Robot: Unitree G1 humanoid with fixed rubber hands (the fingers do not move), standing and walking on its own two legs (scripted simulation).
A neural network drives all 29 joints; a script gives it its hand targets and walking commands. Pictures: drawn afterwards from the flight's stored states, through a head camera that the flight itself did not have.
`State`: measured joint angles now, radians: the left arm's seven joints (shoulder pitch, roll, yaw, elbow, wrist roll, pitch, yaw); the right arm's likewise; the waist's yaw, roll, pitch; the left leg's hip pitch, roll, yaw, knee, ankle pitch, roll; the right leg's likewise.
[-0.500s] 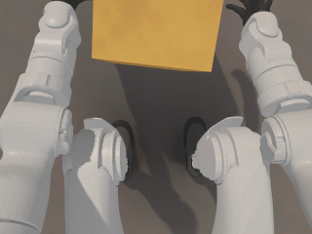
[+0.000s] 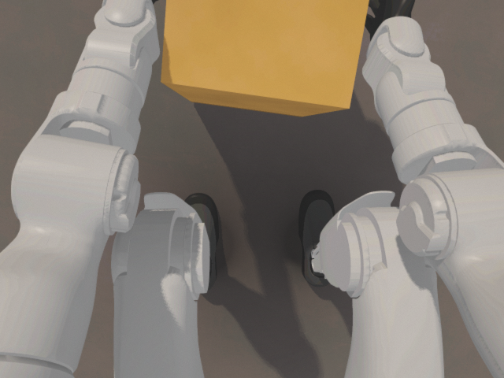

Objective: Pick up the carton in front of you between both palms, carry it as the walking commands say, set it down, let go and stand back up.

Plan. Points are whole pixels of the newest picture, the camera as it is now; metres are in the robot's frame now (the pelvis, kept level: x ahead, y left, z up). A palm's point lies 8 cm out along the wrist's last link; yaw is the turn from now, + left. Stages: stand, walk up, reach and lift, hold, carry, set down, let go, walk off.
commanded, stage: reach and lift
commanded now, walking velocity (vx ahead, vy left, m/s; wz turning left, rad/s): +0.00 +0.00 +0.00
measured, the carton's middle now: (259, 33) +0.53 +0.03 -0.24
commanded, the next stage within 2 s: none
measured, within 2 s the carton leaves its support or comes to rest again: leaves its support in 0.12 s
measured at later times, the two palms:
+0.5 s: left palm out of the picture +0.50 +0.20 +0.00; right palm out of the picture +0.50 -0.10 +0.00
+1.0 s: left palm out of the picture +0.46 +0.19 +0.14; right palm out of the picture +0.48 -0.11 +0.15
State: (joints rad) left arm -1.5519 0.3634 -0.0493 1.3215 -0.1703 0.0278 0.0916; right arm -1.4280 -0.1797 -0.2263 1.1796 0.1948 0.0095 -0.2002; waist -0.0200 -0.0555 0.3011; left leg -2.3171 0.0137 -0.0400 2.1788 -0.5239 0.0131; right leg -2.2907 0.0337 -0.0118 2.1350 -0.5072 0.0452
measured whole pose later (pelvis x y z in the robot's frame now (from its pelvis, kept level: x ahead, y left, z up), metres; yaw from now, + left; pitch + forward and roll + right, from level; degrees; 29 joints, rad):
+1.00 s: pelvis +0.04 -0.01 +0.19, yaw +6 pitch +38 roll -1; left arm -0.81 0.00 0.35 0.65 0.19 0.37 0.02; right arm -0.76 0.10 -0.44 0.57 -0.14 0.35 -0.10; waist -0.01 -0.02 -0.24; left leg -1.75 -0.05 -0.06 1.57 -0.49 -0.02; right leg -1.72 0.06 0.04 1.57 -0.52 0.04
